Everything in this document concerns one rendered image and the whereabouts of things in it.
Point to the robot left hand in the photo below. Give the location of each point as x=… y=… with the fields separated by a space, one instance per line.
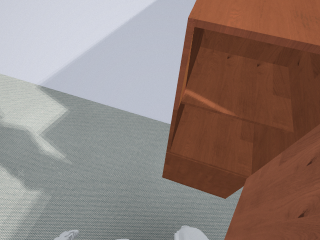
x=68 y=235

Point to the right robot thigh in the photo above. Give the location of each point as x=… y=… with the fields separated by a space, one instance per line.
x=190 y=233

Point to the cupboard door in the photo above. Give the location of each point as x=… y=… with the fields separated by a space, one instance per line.
x=281 y=201

